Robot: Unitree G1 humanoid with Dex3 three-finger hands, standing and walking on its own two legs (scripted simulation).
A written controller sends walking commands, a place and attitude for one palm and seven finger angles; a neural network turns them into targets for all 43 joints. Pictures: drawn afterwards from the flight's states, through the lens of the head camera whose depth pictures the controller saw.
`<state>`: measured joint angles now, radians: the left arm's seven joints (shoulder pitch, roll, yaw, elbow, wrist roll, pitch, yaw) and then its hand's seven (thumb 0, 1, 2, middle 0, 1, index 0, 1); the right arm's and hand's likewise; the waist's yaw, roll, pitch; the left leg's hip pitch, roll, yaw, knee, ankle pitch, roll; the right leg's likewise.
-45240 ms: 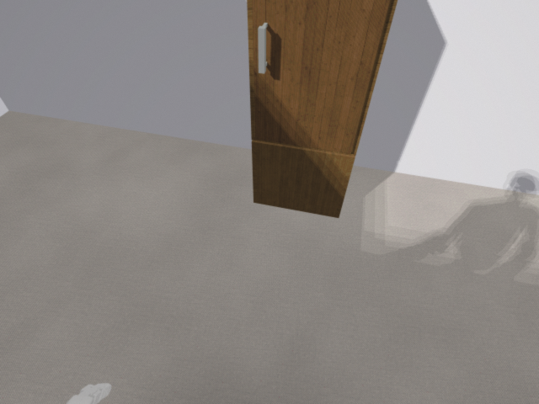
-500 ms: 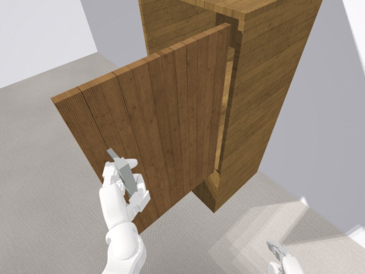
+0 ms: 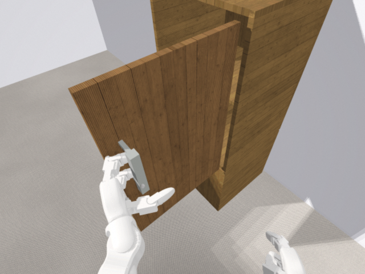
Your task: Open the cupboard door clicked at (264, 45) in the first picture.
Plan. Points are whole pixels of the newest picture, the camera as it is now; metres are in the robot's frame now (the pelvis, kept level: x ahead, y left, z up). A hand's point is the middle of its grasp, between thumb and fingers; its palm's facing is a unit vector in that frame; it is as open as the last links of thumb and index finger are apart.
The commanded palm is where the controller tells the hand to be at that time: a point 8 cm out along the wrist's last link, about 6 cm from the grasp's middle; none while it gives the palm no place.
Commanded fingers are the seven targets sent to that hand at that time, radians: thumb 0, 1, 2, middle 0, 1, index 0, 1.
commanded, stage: open thumb and fingers to let go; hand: left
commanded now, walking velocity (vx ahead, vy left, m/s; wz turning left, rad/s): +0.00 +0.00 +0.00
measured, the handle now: (133, 167) +0.33 +0.13 +0.07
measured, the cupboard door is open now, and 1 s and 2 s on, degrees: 91 93 93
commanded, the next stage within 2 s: slide the hand sideways off the handle in 0.34 s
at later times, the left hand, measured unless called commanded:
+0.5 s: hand (146, 185) +0.29 +0.10 +0.07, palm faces +0.31 -0.95 -0.03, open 15.4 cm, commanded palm +0.24 +0.13 +0.07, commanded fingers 0.00 -0.50 0.30 -0.15 -0.30 -0.15 -0.30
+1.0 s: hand (136, 210) +0.23 +0.11 +0.07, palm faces -0.03 -1.00 -0.02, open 16.3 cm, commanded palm +0.20 +0.17 +0.07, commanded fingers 0.00 -0.50 0.30 -0.15 -0.30 -0.15 -0.30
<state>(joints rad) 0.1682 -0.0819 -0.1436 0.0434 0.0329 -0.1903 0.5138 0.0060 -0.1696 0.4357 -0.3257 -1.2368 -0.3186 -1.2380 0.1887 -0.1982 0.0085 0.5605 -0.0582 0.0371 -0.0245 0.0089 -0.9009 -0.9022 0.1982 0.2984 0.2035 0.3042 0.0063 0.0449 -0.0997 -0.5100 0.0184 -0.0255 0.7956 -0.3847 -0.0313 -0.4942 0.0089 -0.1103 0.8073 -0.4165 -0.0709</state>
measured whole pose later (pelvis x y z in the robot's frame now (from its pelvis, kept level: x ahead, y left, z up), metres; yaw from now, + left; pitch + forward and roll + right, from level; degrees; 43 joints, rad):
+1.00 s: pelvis -0.01 +0.03 -0.01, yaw -2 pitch +5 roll +0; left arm 0.32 0.07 -0.18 -0.11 -0.04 -0.22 0.10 -0.01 -0.50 0.30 -0.17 -0.31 -0.15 -0.31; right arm 0.25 -0.21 0.04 0.46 0.00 -0.04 0.00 0.01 -0.90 -0.90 0.20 0.30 0.20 0.30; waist 0.00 0.04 -0.09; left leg -0.54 0.01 0.02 0.86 -0.41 0.01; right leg -0.53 0.00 -0.06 0.86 -0.42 -0.03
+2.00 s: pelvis +0.00 +0.04 -0.02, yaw -1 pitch +7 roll -2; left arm 0.59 0.21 0.10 -0.37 -0.26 -0.21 -0.16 -0.01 -0.50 0.30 -0.16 -0.30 -0.15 -0.30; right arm 0.28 -0.21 0.03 0.45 0.05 -0.13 -0.07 0.01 -0.90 -0.90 0.20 0.30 0.20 0.30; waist 0.02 0.07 -0.13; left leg -0.61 0.02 -0.01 0.96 -0.47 0.02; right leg -0.57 0.01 -0.09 0.90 -0.46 -0.02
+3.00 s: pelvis +0.02 +0.04 +0.04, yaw -3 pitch -4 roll -1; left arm 0.47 0.35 0.34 -0.40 -0.06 -0.07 0.12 0.01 0.70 0.81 -0.21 -0.30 -0.20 -0.31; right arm 0.20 -0.23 0.03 0.62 0.00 -0.11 -0.08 0.01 -0.90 -0.90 0.20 0.30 0.21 0.30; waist 0.07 0.06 0.01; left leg -0.10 0.00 0.03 0.44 -0.27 0.02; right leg -0.08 0.01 -0.05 0.40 -0.25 -0.01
